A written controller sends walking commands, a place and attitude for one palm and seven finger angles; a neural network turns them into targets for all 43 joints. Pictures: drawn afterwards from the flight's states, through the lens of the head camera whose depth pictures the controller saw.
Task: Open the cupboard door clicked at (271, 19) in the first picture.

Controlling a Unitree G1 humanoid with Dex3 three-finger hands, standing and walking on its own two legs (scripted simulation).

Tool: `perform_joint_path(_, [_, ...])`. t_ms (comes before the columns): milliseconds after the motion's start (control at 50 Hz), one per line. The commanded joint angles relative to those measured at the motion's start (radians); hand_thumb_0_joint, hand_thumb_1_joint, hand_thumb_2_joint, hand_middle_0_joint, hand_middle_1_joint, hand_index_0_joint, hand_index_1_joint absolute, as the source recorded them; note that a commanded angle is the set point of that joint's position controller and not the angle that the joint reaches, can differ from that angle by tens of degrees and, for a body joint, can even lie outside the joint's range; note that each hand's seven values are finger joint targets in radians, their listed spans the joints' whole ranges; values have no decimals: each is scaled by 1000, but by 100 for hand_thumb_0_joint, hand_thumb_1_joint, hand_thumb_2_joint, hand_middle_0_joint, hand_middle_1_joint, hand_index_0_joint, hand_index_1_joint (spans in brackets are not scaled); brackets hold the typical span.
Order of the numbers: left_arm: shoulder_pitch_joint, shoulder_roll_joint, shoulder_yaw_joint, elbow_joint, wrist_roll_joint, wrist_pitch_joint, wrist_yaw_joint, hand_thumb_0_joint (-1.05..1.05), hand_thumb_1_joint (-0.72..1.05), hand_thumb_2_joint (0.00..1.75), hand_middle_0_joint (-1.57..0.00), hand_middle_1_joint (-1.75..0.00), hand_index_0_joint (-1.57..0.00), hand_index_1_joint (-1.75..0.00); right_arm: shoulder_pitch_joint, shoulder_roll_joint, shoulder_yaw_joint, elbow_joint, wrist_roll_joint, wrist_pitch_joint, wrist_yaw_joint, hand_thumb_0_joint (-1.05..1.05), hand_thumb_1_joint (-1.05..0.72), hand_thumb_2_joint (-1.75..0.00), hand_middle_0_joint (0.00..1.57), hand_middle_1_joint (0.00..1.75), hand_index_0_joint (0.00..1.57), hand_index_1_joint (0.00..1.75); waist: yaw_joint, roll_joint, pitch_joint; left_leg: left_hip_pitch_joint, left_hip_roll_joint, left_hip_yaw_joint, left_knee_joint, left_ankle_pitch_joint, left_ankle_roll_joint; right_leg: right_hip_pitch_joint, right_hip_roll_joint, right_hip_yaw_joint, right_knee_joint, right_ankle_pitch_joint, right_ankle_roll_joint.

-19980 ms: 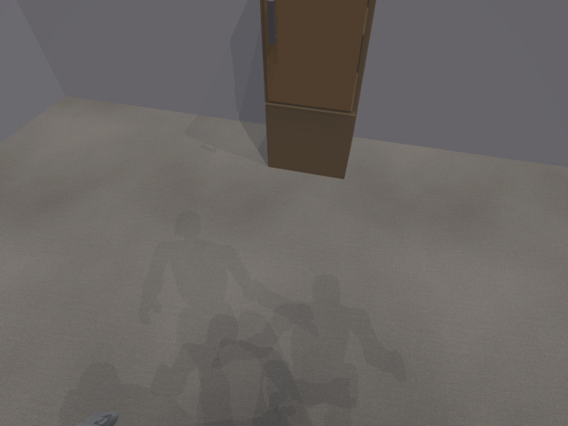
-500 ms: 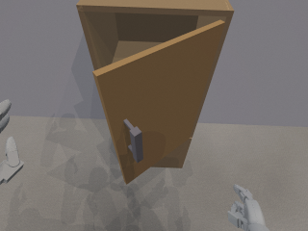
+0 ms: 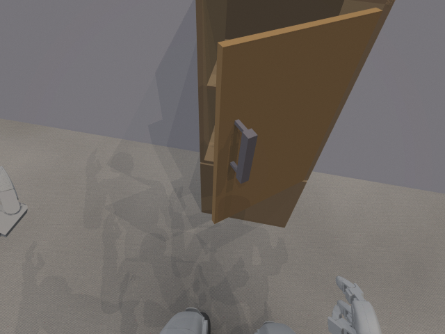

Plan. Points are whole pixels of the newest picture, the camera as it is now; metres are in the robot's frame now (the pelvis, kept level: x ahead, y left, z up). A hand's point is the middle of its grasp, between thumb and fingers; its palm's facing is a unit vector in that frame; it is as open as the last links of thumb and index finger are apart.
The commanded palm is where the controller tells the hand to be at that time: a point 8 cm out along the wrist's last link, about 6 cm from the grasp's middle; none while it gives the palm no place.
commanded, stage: stop stepping back and stand still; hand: left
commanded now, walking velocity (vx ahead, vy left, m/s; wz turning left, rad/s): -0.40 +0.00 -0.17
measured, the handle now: (240, 152) +0.48 +0.00 +0.03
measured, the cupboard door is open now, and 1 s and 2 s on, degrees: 40 40 40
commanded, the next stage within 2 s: let the arm hang, fingers relaxed in 1.88 s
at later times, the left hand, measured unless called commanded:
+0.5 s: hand out of the picture +0.15 +0.27 +0.19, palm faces +0.37 -0.85 -0.37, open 7.4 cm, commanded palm +0.07 +0.31 +0.20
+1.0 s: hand (35, 258) +0.16 +0.23 +0.18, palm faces +0.27 -0.86 -0.44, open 7.4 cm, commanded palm +0.11 +0.29 +0.20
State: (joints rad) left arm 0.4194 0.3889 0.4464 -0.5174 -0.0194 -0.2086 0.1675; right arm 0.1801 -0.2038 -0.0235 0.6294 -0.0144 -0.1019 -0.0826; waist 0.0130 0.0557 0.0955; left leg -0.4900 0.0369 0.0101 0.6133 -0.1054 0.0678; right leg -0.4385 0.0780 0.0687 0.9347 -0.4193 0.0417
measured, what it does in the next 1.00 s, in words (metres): steps on the spot: right foot, then left foot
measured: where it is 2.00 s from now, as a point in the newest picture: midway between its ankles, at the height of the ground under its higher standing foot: outside the picture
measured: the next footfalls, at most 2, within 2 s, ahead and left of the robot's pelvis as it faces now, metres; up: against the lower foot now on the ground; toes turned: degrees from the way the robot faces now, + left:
right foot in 0.18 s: -0.10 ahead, -0.11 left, +0.00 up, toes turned -3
left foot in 0.36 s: +0.01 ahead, +0.12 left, +0.00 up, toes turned -3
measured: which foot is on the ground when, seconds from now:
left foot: down 0.00-0.18, up 0.20-0.34, down 0.36-0.68, up 0.70-0.94, down 0.96-1.00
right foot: up 0.00-0.16, down 0.18-0.40, up 0.42-0.66, down 0.68-1.00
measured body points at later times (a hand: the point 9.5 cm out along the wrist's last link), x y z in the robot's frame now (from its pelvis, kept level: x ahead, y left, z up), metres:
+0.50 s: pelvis -0.10 +0.03 +0.02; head -0.09 +0.05 +0.47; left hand +0.12 +0.32 +0.21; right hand +0.02 -0.22 -0.06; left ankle -0.03 +0.12 -0.72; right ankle -0.15 -0.09 -0.69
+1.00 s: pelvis -0.09 +0.02 +0.01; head -0.08 +0.01 +0.46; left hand +0.14 +0.27 +0.21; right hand +0.01 -0.26 -0.07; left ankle -0.03 +0.14 -0.72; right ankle -0.15 -0.04 -0.72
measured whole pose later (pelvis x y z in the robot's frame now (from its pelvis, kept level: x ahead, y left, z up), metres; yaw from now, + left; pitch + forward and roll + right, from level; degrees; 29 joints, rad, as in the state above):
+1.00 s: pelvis -0.09 +0.02 +0.01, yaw -10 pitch -2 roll +0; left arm 0.52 0.37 0.39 -0.46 -0.03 -0.22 0.15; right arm 0.24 -0.24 -0.02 0.65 0.00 -0.11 -0.07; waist -0.01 0.00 0.03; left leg -0.26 0.04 0.05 0.53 -0.23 0.00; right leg -0.12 0.04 -0.06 0.52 -0.38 -0.06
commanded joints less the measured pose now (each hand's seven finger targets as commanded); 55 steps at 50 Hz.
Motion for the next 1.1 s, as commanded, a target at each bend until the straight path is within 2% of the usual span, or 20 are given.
perform_joint_path(0, [44,190,128,-216,-31,-72,22,0,90,90,-20,-30,-20,-30,-116,-135,-78,-152,10,-84,31,0,-90,-90,20,30,20,30,12,137,-260,24,267,-160,-406,-460,41,139,27,-80,278,-84,-30])
perform_joint_path(100, [115,233,146,-279,-67,-61,16,0,90,90,-20,-30,-20,-30,-89,-102,-38,-170,11,-80,47,0,-90,-90,20,30,20,30,6,229,-240,118,156,18,-412,-447,-100,247,32,-204,-352,-219,-87])
perform_joint_path(120, [95,219,120,-296,-66,-68,2,0,90,90,-20,-30,-20,-30,-77,-90,-29,-177,13,-77,49,0,-90,-90,20,30,20,30,-2,124,-209,165,77,88,-248,-382,-141,208,-28,-131,-596,-194,-116])
perform_joint_path(140, [87,266,150,-286,-51,-77,-1,0,90,90,-20,-30,-20,-30,-63,-92,-32,-159,14,-65,50,0,-90,-90,20,30,20,30,-7,-119,-164,248,-4,122,126,-274,-148,-21,-232,176,-771,-185,-185])
perform_joint_path(160, [44,297,158,-303,-47,-85,6,0,90,90,-20,-30,-20,-30,-74,-111,-30,-145,1,-47,51,0,-90,-90,20,30,20,30,-2,-246,-141,174,-25,20,425,-238,-127,-143,-436,413,-852,-171,-249])
perform_joint_path(200, [-37,255,120,-244,-49,-43,-7,0,90,90,-20,-30,-20,-30,-37,-130,-29,-137,10,-32,45,0,-90,-90,20,30,20,30,-15,-245,-167,-3,-37,-77,547,-197,-118,-30,-362,360,-748,-207,-235])
perform_joint_path(240, [-25,197,84,-110,-45,-21,8,0,90,90,-20,-30,-20,-30,-69,-115,-9,-137,15,-51,9,0,-90,-90,20,30,20,30,-34,-218,-52,67,21,-58,262,-211,-87,30,-299,209,-679,57,-177])
perform_joint_path(300, [-106,176,43,-57,-15,-21,18,0,90,90,-20,-30,-20,-30,-66,-134,-6,-112,18,-81,-15,0,-90,-90,20,30,20,30,-34,-76,-69,314,-8,6,-145,-162,-52,73,-207,82,-557,148,-106])
perform_joint_path(360, [-132,179,31,-139,-16,-37,14,0,90,90,-20,-30,-20,-30,-49,-173,-22,-158,23,-97,-16,0,-90,-90,20,30,20,30,-12,74,-126,363,182,-255,-255,-45,20,85,-56,-35,-347,133,-40])
perform_joint_path(400, [-97,244,83,-258,-28,-51,6,0,90,90,-20,-30,-20,-30,-49,-124,-11,-135,-2,-113,-7,0,-90,-90,20,30,20,30,-35,254,-145,344,254,-464,-481,-341,23,19,-34,-55,-102,-107,-29])
perform_joint_path(460, [130,186,78,-280,-25,-40,13,0,90,90,-20,-30,-20,-30,-57,-114,-16,-149,1,-117,23,0,-90,-90,20,30,20,30,-18,109,-162,241,220,-282,-476,-410,48,115,-60,-73,-110,-16,-41])
perform_joint_path(540, [230,205,116,-252,-29,-27,23,0,90,90,-20,-30,-20,-30,-44,-117,-16,-164,-2,-82,17,0,-90,-90,20,30,20,30,-27,216,-154,144,178,-146,-501,-491,5,262,-16,-187,-290,-48,-52])
perform_joint_path(600, [218,227,138,-167,-27,-7,25,0,90,90,-20,-30,-20,-30,-36,-121,-19,-162,-3,-48,1,0,-90,-90,20,30,20,30,-30,144,-142,65,135,-82,-393,-498,-15,400,-25,-196,-508,0,-70])
perform_joint_path(620, [200,212,117,-151,-29,-2,20,0,90,90,-20,-30,-20,-30,-34,-114,-17,-163,-4,-38,-1,0,-90,-90,20,30,20,30,-33,77,-134,44,100,-55,-300,-437,-26,417,-61,-146,-589,28,-81])
perform_joint_path(680, [89,242,125,-114,-32,-11,16,0,90,90,-20,-30,-20,-30,-21,-118,-30,-150,9,-33,9,0,-90,-90,20,30,20,30,-17,-243,-134,-86,-15,-3,265,-310,-73,304,-401,379,-758,-43,-226])
perform_joint_path(800, [-29,214,68,-67,-8,-71,16,0,90,90,-20,-30,-20,-30,-61,-116,-17,-118,17,-68,-1,0,-90,-90,20,30,20,30,-18,-152,-85,3,7,30,175,-190,-63,337,-316,78,-598,620,-138])
perform_joint_path(880, [20,205,80,-128,-16,-79,18,0,90,90,-20,-30,-20,-30,-57,-107,-15,-132,6,-80,5,0,-90,-90,20,30,20,30,3,-149,-109,179,-22,64,-49,-104,-45,316,-277,48,-577,569,-103])
perform_joint_path(960, [79,214,108,-189,-30,-84,13,0,90,90,-20,-30,-20,-30,-46,-137,-35,-157,19,-66,12,0,-90,-90,20,30,20,30,3,20,-175,401,77,-51,-149,276,-8,237,-146,-14,-462,481,0])
perform_joint_path(1000, [127,232,139,-156,-22,-72,7,0,90,90,-20,-30,-20,-30,-37,-123,-29,-154,14,-58,11,0,-90,-90,20,30,20,30,-5,74,-198,396,74,-33,-104,395,-15,247,-122,-31,-474,552,-17])
perform_joint_path(1080, [150,200,112,-137,-31,-57,-2,0,90,90,-20,-30,-20,-30,-30,-119,-26,-166,22,-44,17,0,-90,-90,20,30,20,30,-18,-34,-235,357,63,-13,-94,353,-40,314,-132,-15,-507,630,-32])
